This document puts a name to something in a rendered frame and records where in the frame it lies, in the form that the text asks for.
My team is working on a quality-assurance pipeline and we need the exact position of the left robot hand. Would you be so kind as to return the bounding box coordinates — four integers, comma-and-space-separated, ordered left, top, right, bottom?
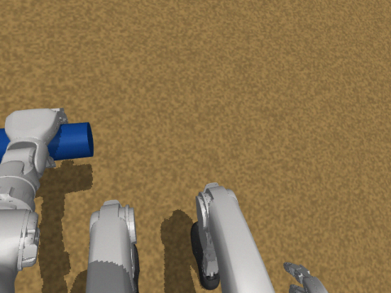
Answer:
4, 108, 68, 168

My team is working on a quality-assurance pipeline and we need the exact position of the bottle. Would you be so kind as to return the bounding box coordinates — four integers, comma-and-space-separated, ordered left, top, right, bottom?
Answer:
0, 122, 93, 163

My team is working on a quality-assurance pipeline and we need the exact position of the right robot foot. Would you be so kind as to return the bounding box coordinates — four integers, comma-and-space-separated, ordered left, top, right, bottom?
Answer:
191, 222, 220, 290

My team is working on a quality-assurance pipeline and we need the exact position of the left robot arm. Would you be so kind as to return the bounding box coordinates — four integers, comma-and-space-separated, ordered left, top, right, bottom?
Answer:
0, 137, 48, 293

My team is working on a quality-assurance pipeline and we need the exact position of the right robot hand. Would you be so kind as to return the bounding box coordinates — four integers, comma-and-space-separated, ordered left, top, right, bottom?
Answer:
283, 262, 328, 293

